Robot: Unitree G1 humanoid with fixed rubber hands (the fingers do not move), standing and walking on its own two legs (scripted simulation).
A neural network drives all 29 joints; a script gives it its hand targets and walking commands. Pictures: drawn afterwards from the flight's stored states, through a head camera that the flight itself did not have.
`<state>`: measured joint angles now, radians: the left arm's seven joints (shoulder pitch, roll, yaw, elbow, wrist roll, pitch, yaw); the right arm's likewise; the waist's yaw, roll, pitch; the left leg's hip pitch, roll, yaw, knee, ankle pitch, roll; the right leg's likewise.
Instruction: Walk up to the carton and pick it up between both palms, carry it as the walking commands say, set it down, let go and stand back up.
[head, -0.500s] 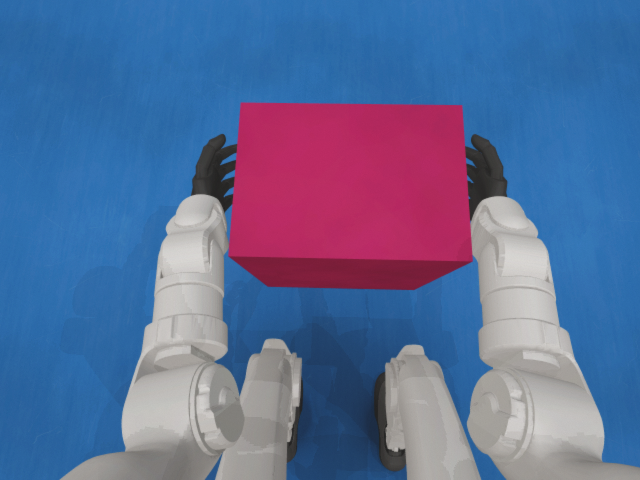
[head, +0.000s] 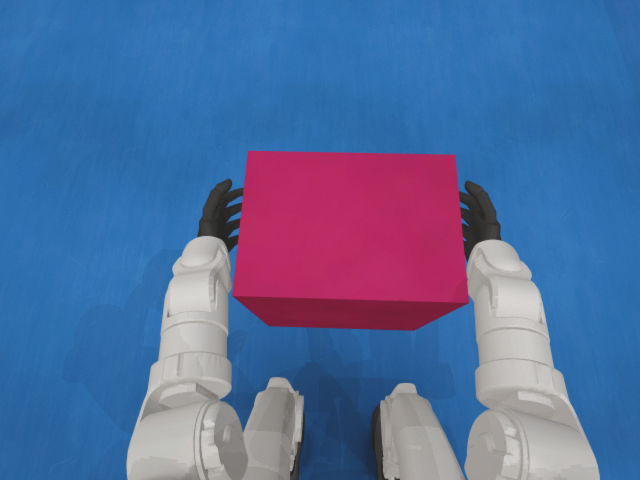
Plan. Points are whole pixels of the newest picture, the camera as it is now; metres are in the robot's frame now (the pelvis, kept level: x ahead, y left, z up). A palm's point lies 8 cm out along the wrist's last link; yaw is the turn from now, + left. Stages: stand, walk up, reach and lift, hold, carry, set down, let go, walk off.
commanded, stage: reach and lift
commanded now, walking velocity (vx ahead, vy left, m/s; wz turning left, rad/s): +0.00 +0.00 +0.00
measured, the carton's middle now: (344, 256) +0.41 +0.01 -0.11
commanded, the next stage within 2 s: none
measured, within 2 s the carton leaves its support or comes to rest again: neither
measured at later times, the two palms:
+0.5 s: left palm (194, 234) +0.38 +0.17 +0.03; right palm (511, 238) +0.38 -0.16 +0.03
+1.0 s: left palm (167, 226) +0.36 +0.17 +0.10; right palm (556, 231) +0.36 -0.16 +0.11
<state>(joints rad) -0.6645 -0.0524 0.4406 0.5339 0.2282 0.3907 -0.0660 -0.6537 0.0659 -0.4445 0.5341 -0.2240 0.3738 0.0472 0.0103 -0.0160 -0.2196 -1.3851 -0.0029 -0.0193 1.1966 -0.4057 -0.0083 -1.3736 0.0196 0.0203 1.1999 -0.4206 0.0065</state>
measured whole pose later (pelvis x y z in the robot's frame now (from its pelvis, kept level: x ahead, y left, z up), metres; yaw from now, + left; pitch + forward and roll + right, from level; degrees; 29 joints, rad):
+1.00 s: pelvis +0.03 +0.00 +0.11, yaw +0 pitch +10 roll +0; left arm -0.38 -0.12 0.38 0.39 0.27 0.46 -0.11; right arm -0.38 0.13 -0.38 0.39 -0.29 0.46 0.10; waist 0.01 -0.01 -0.05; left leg -0.52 0.00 -0.01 0.57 -0.23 0.00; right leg -0.52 0.01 0.04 0.58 -0.24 0.00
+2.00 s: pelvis +0.05 +0.01 +0.13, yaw +0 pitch -7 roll +0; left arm -0.24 -0.13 0.26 0.16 0.24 0.73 -0.07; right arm -0.25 0.10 -0.27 0.17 -0.22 0.73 0.08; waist -0.01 -0.01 0.06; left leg -0.04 -0.01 -0.02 0.32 -0.16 0.00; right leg -0.03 0.00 0.04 0.32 -0.17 0.01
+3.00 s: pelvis +0.05 +0.00 +0.13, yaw +0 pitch -7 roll +0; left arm -0.16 -0.11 0.22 0.08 0.21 0.75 -0.07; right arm -0.17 0.12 -0.23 0.08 -0.21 0.76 0.07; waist -0.02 -0.01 0.06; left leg -0.03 0.00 -0.02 0.31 -0.16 0.00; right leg -0.02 0.01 0.03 0.31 -0.17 0.00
